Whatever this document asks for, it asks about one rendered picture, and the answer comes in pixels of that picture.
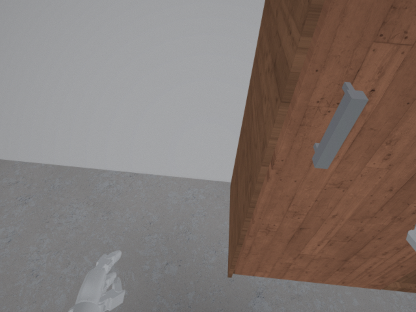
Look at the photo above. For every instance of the handle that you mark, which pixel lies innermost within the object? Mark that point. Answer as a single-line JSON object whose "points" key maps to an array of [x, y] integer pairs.
{"points": [[348, 111]]}

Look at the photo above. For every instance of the left robot hand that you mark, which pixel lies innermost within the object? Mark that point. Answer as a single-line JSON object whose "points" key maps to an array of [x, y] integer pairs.
{"points": [[97, 281]]}

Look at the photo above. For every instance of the wardrobe door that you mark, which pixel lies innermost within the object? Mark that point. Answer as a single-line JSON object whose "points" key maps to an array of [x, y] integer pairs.
{"points": [[345, 225], [409, 278]]}

